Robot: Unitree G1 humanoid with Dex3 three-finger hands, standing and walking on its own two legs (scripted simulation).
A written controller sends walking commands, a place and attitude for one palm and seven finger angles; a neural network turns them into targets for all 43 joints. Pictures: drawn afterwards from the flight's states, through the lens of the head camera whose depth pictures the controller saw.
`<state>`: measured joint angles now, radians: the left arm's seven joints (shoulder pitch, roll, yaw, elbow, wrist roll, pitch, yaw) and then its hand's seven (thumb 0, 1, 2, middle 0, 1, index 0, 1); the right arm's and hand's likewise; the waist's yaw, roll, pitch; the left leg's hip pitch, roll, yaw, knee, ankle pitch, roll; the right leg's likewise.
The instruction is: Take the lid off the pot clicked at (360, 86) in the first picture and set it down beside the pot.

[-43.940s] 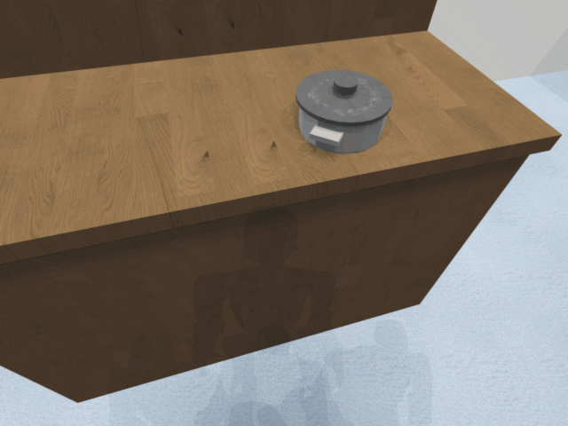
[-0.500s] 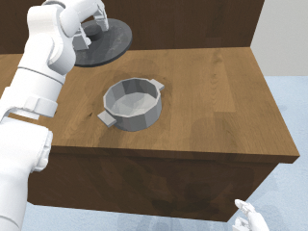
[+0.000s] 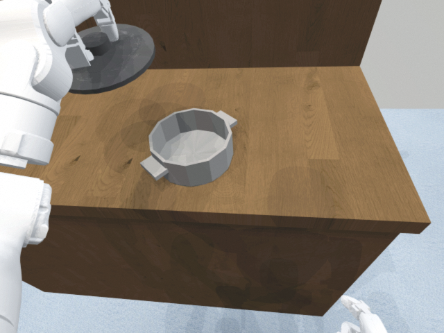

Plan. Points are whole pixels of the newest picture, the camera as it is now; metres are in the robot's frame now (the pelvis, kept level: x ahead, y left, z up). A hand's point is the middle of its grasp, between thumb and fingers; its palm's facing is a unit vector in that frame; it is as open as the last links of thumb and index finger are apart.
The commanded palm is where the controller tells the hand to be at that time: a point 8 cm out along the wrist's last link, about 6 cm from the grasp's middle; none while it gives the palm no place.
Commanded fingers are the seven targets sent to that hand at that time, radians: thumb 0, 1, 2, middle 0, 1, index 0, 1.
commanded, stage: move the lid sideways beside the pot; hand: left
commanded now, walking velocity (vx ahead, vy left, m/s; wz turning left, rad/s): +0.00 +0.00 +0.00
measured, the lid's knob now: (96, 43) +0.49 +0.20 +0.29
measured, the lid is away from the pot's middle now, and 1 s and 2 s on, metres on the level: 0.13 0.25 0.22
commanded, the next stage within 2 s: lower the lid onto the table in 0.98 s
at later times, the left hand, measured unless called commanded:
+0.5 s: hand (31, 54) +0.43 +0.27 +0.31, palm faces -0.10 -0.01 -1.00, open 7.6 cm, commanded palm +0.41 +0.27 +0.37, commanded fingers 0.00 0.61 1.11 -1.27 -1.06 -0.82 -0.86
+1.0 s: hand (7, 52) +0.44 +0.32 +0.31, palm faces -0.12 -0.01 -0.99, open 7.6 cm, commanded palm +0.42 +0.31 +0.37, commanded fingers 0.00 0.61 1.11 -1.27 -1.06 -0.82 -0.86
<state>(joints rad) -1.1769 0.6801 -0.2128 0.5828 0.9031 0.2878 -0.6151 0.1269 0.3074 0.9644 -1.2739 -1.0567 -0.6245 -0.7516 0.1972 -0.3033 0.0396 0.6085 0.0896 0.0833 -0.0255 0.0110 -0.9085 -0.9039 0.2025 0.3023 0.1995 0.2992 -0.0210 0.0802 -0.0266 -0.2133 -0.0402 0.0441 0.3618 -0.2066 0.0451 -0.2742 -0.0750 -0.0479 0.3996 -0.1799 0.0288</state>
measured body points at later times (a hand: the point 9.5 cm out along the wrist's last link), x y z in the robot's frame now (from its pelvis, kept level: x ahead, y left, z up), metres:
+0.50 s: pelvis +0.00 +0.00 +0.00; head +0.03 -0.03 +0.45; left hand +0.43 +0.27 +0.36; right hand +0.14 -0.25 -0.12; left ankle -0.01 +0.09 -0.74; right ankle +0.01 -0.14 -0.74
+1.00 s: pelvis +0.01 +0.01 +0.00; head +0.05 -0.02 +0.45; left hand +0.44 +0.31 +0.36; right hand +0.11 -0.26 -0.13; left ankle -0.01 +0.09 -0.74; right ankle +0.01 -0.14 -0.74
